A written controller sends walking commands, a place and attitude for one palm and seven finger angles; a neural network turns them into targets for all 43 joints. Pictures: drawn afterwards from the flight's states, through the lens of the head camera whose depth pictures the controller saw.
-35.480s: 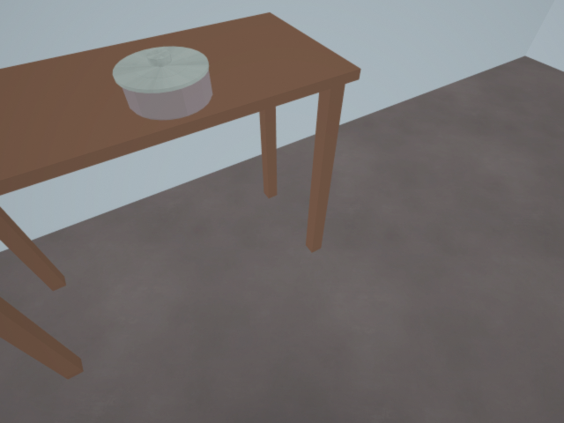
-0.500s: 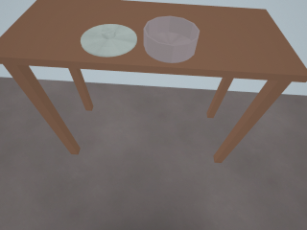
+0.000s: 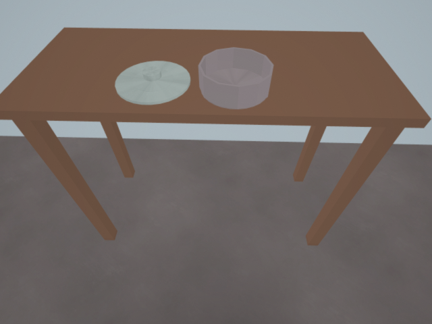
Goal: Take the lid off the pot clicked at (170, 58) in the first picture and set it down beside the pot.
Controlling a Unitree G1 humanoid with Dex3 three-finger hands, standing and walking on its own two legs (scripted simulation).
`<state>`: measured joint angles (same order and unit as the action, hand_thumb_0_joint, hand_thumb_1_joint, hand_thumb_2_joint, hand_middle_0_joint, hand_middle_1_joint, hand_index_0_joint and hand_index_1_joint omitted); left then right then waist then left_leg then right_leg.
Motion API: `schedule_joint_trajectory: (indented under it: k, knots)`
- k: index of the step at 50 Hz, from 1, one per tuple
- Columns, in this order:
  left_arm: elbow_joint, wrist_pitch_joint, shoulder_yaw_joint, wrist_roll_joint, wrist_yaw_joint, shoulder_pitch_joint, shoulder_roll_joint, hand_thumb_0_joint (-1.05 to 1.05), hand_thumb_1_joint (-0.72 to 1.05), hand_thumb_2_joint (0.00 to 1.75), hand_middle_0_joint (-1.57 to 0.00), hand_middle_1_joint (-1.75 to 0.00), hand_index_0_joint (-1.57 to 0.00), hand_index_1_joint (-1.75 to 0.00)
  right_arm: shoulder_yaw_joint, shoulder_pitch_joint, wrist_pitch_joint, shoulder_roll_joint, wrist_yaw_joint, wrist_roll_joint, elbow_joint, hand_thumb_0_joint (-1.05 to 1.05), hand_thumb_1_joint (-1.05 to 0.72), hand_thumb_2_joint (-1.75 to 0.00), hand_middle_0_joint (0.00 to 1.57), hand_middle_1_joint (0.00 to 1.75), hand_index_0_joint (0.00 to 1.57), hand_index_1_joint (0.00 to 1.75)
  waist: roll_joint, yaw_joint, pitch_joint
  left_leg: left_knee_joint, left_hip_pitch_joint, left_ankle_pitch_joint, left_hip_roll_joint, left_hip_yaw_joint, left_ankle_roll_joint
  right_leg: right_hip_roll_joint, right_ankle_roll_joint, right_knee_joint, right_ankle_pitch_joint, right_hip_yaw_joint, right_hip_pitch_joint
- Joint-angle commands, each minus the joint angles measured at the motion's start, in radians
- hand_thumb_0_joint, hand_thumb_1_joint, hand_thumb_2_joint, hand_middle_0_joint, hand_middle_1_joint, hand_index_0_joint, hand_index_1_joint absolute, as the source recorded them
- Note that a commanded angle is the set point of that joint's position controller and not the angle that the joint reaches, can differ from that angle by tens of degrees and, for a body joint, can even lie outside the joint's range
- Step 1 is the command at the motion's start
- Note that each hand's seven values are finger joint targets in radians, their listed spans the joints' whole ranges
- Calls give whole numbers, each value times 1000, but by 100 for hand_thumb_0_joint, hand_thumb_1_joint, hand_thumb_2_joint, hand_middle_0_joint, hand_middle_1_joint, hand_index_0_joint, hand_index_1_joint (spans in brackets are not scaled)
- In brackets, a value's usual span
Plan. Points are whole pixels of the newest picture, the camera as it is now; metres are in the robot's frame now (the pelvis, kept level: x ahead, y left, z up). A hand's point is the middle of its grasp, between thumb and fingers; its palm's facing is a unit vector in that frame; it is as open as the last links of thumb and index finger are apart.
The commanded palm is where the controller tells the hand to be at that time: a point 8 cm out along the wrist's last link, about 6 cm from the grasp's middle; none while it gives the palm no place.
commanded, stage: let the arm hang, fingers relaxed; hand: left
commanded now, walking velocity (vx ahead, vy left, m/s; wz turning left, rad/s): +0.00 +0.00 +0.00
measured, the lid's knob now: (151, 73) +0.70 +0.20 +0.09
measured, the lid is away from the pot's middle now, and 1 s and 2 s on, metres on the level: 0.23 0.23 0.23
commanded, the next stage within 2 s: look to check the result in 0.98 s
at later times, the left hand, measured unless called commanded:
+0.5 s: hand out of the picture +0.01 +0.17 -0.18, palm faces +0.03 -0.98 -0.20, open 7.3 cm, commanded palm none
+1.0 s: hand out of the picture +0.01 +0.17 -0.17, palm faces +0.03 -0.98 -0.20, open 7.3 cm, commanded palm none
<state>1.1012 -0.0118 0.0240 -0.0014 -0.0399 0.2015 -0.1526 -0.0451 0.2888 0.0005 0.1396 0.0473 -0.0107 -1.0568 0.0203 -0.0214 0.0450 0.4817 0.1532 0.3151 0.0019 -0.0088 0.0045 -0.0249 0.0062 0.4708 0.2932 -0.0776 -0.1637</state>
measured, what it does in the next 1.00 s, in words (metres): stands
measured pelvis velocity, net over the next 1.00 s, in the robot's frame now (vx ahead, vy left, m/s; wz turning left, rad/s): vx -0.01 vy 0.00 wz -0.01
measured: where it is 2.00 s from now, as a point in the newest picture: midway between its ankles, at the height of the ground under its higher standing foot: outside the picture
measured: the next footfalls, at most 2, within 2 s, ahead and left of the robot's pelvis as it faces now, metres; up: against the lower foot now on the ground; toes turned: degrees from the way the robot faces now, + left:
none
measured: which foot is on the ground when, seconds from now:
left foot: down 0.00-1.00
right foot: down 0.00-1.00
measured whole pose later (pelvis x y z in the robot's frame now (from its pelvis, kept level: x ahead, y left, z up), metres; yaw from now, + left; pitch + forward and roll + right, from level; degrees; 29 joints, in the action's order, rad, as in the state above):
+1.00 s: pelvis -0.01 +0.00 +0.00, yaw +0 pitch -1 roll +0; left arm 1.12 -0.01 0.03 0.00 -0.04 0.24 -0.15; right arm -0.04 0.30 0.00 0.12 0.05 -0.01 -1.08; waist 0.01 -0.02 0.06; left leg 0.47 0.15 0.30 0.01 0.00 0.00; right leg -0.03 0.00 0.46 0.27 -0.08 -0.16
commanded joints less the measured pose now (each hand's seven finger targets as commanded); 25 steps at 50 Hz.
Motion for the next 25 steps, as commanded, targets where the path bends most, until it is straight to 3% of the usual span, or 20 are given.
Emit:
schedule_joint_trajectory:
  k: [1, 5, 17, 25]
  knots:
    - [-33, 18, 22, -4, -2, 47, -105, 0, 90, 90, -20, -30, -20, -30, -12, 83, 7, 77, 3, 5, 22, 0, -90, -90, 20, 30, 20, 30, 4, 5, 10, -64, 0, -292, 90, -52, 42, 79, -45, -58, -285, -28, -28]
    - [-31, 21, 23, -2, 0, 50, -107, 0, 90, 90, -20, -30, -20, -30, -11, 85, 8, 84, 4, 5, 22, 0, -90, -90, 20, 30, 20, 30, 2, 2, -14, -60, -12, -304, 90, -48, 39, 83, -46, -64, -312, -33, -9]
    - [-24, 20, 21, -2, -2, 63, -103, 0, 90, 90, -20, -30, -20, -30, -12, 88, 4, 81, 3, 6, 13, 0, -90, -90, 20, 30, 20, 30, -20, 2, 13, -68, 1, -248, 90, -49, 38, 81, -44, -80, -269, -35, -23]
    - [-13, 22, 20, -1, -3, 83, -90, 0, 90, 90, -20, -30, -20, -30, -12, 96, 7, 75, 5, 6, 5, 0, -90, -90, 20, 30, 20, 30, -3, 5, -3, -70, -13, -262, 94, -51, 41, 78, -43, -78, -274, -37, -20]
